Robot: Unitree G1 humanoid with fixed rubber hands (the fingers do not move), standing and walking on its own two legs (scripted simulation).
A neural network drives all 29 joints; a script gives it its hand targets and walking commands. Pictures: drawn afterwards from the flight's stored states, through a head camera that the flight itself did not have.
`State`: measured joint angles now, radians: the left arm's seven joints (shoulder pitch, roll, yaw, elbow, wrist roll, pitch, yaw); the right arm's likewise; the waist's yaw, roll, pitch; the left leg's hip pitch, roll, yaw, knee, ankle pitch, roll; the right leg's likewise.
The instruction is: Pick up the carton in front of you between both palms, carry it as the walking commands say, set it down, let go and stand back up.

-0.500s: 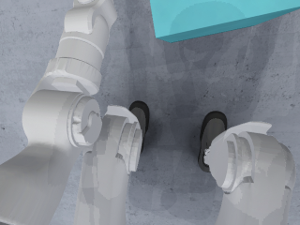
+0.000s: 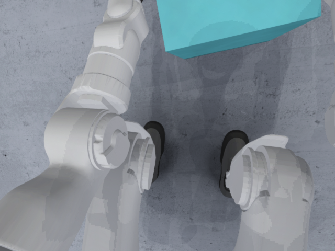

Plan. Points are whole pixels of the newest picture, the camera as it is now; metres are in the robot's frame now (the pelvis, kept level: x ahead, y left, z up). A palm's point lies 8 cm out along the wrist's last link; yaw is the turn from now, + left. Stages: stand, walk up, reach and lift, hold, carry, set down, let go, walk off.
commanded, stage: reach and lift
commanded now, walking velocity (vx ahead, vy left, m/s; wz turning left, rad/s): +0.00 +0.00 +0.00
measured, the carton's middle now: out of the picture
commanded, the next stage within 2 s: none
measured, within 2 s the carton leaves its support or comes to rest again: leaves its support in 0.30 s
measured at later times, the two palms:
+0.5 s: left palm out of the picture +0.53 +0.09 -0.10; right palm out of the picture +0.55 -0.20 -0.11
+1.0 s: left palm out of the picture +0.50 +0.10 +0.07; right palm out of the picture +0.50 -0.19 +0.06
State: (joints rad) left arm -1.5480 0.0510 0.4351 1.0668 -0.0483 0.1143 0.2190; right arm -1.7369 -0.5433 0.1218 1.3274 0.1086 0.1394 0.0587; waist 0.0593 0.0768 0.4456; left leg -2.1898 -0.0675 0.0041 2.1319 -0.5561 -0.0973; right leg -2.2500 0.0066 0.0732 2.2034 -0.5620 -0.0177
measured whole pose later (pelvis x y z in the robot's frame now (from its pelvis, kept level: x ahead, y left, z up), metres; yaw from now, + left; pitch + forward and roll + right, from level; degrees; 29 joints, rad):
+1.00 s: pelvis +0.01 +0.02 +0.12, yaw -5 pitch +43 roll +3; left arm -0.97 -0.14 0.57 0.49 0.18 0.40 0.15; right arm -1.15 -0.13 -0.31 0.80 -0.24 0.42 0.02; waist 0.03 0.03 -0.14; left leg -1.98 -0.08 -0.06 1.72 -0.49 -0.08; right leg -2.02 0.05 0.07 1.73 -0.46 0.03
